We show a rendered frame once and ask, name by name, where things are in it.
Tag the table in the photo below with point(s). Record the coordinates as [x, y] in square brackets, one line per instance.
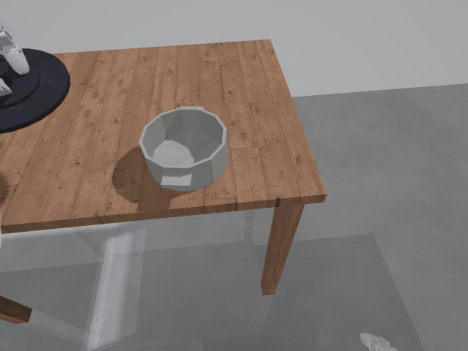
[83, 165]

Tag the pot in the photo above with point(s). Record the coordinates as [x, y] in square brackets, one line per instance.
[185, 148]

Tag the robot left hand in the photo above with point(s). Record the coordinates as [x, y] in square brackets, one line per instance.
[13, 53]

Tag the robot right hand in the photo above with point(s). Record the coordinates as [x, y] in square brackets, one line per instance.
[375, 343]

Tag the knob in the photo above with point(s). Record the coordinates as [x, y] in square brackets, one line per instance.
[7, 73]

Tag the lid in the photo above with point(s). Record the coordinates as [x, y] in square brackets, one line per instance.
[35, 94]

